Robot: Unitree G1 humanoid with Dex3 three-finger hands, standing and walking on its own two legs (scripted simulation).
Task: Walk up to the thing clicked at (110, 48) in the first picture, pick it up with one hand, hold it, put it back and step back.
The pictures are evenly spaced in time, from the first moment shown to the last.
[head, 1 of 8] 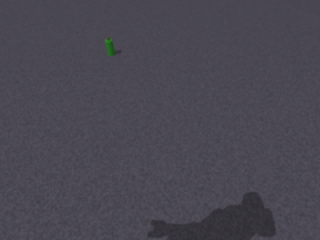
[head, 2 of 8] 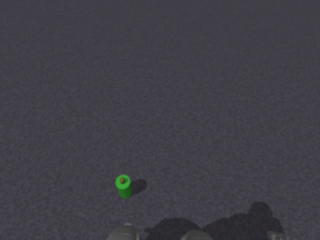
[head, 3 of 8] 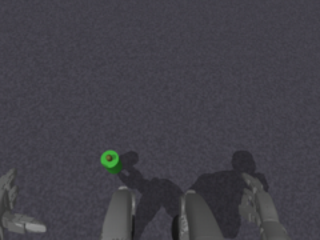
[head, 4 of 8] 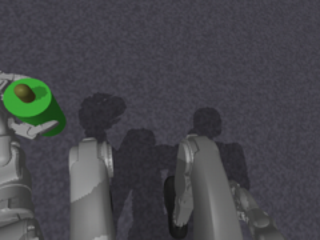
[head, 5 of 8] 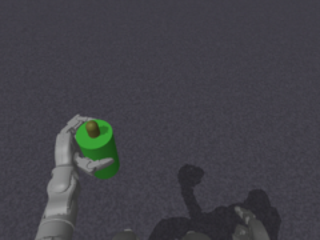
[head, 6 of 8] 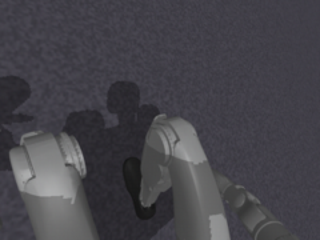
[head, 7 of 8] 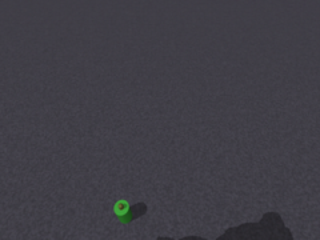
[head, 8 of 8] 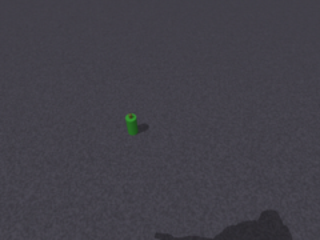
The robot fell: no
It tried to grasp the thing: yes
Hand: left
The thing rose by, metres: 0.67
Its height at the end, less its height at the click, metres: +0.00
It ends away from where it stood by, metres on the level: 0.03
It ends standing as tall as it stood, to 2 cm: yes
